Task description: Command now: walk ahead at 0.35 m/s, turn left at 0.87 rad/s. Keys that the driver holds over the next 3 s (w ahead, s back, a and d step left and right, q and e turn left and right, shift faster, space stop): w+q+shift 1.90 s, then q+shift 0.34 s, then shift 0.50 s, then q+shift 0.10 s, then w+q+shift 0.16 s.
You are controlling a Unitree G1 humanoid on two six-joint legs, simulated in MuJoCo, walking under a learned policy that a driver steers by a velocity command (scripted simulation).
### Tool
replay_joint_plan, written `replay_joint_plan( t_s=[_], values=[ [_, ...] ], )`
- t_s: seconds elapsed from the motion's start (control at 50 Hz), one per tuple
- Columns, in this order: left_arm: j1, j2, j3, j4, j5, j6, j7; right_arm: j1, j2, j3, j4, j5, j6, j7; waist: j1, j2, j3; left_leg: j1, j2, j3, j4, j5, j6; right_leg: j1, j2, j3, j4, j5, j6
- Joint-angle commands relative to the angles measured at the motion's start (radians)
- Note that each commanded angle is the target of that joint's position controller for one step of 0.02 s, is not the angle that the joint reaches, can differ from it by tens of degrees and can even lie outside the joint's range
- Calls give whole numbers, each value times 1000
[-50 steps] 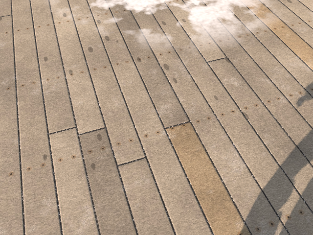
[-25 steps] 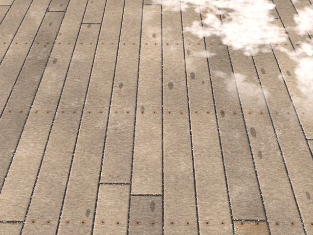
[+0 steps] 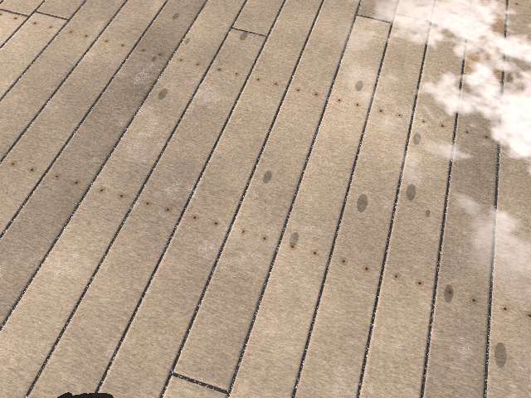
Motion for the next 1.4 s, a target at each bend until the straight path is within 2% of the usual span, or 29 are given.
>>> replay_joint_plan(
  t_s=[0.02,0.14,0.16,0.18,0.2,0.22,0.24,0.26,0.3,0.5,0.56,0.58,0.6,0.62,0.64,0.68,0.76,0.92,0.96,1.0,1.02,1.04,1.06,1.08,1.1,1.14,1.2,1.3,1.4],
  values=[
    [-110,184,61,-76,-22,-12,-5,162,-33,-13,-18,-2,7,26,-58,-102,-280,278,59,-12,-151,181,51,23,-295,136,-244,-38,-179],
    [-69,224,88,-32,-62,-2,-25,41,-96,-44,-24,1,13,52,-61,-75,-146,192,55,80,-265,18,150,216,-341,134,-285,-445,-114],
    [11,213,79,-24,20,23,-44,52,-73,-19,-37,-92,26,89,-47,-52,-178,283,-12,150,-365,-30,171,206,-331,44,-196,-549,-52],
    [1,210,82,-16,25,44,-53,113,-61,-23,2,-85,22,103,-77,-21,-158,400,-56,199,-427,5,185,135,-276,-22,-83,-613,-24],
    [-11,169,70,-22,30,58,-55,270,-85,-37,77,-76,9,94,-140,121,-138,546,-95,130,-493,-67,220,20,-191,-102,215,-556,0],
    [-83,65,30,-56,39,65,-61,399,-135,-43,115,-67,-6,76,-201,358,-31,615,36,-223,-607,-269,294,-315,-89,-101,678,-593,29],
    [-124,21,7,-171,32,53,-65,303,-226,-42,30,-54,-25,56,-123,420,-32,663,166,-752,-835,-337,408,-659,55,96,839,-581,73],
    [-183,87,13,-194,56,32,-66,273,-235,-52,11,-57,-39,40,-129,231,-9,670,249,-817,-930,-381,430,-745,-8,194,869,-479,80],
    [-122,168,29,-138,47,6,-70,243,-198,-42,12,-70,-58,28,-77,85,-43,630,173,-609,-887,-267,380,-593,-58,219,724,-268,83],
    [-226,121,1,-191,-6,31,-71,264,-175,-43,65,-45,-121,32,-75,103,-50,515,44,-402,-892,287,320,-206,15,192,185,37,99],
    [82,192,36,-114,-9,19,-36,170,-210,-51,54,-49,-126,34,80,91,-170,430,16,-374,-653,669,249,214,65,169,169,-60,59],
    [322,235,59,-52,-5,19,-13,125,-220,-52,51,-55,-126,41,212,22,-288,326,-64,-316,-359,713,221,481,50,160,174,-128,48],
    [551,317,82,-20,25,12,12,108,-102,-18,24,-66,-138,40,287,-158,-434,160,-159,-255,45,373,207,704,-159,389,121,-536,43],
    [464,391,86,-37,55,6,5,181,37,23,-43,-18,-140,43,150,-503,-455,-87,-249,-217,294,-188,194,715,-378,976,-224,-950,16],
    [244,273,67,-86,47,11,-3,182,-23,27,-8,-35,-122,37,60,-345,-309,-149,-164,-184,377,-41,207,534,-391,1070,-284,-959,-28],
    [176,154,43,-81,39,13,-9,117,-84,14,18,-69,-98,59,38,-73,-189,-100,-51,-122,296,95,191,348,-320,713,-209,-640,-63],
    [286,96,21,31,14,-27,-21,-27,-12,41,-46,-79,-56,107,26,-75,-70,-161,21,-105,246,156,165,252,-263,358,-257,-262,-34],
    [347,157,27,95,17,-63,-18,-291,2,76,-145,-72,-52,144,9,-5,51,-83,-25,120,-192,353,219,267,-189,-99,-330,393,5],
    [378,197,33,101,11,-49,-10,-261,-12,70,-121,-71,-57,131,-20,-34,-8,42,-115,197,-260,320,256,365,-192,-129,-215,913,12],
    [347,268,50,85,14,-14,0,-38,-73,41,-57,-62,-62,106,-150,-94,-152,281,-184,186,-271,213,288,409,-234,-116,86,1204,0],
    [300,288,57,61,14,3,-2,178,-119,13,8,-57,-64,89,-241,-110,-252,517,-209,148,-295,153,315,330,-251,-88,343,1200,-16],
    [279,263,55,47,22,11,-9,335,-168,-24,75,-56,-62,63,-281,-43,-316,798,-203,56,-375,112,340,119,-204,-70,680,796,1],
    [258,134,28,6,36,11,-28,246,-246,-53,70,-30,-48,40,-163,213,-234,869,-38,-235,-423,114,365,-194,-7,-52,1059,-295,35],
    [269,149,23,-123,10,-14,-28,203,-325,-60,11,-72,-31,45,-94,228,-410,1088,132,-770,-640,-6,550,-507,75,148,1259,-397,69],
    [177,175,18,-140,13,-41,-28,249,-286,-63,13,-72,-31,35,-127,42,-385,1028,156,-841,-769,-73,520,-545,14,265,1192,-306,60],
    [132,147,2,-121,29,-47,-19,217,-200,-44,66,-55,-68,24,-36,-101,-123,680,69,-658,-784,216,449,-450,-61,265,983,-265,60],
    [179,135,-4,-109,59,13,-20,147,-134,-13,55,-48,-111,18,54,-68,-104,423,-7,-541,-820,271,452,-310,-101,270,823,-335,107],
    [-102,64,-38,-215,28,15,-43,207,-147,-21,81,-50,-135,35,-27,-22,-31,265,-118,-424,-881,425,371,-187,-53,202,370,72,110],
    [-108,114,-26,-229,12,5,-33,254,-181,-35,114,-34,-131,31,-46,39,-110,452,-89,-449,-742,818,281,25,45,203,125,142,53]
  ],
)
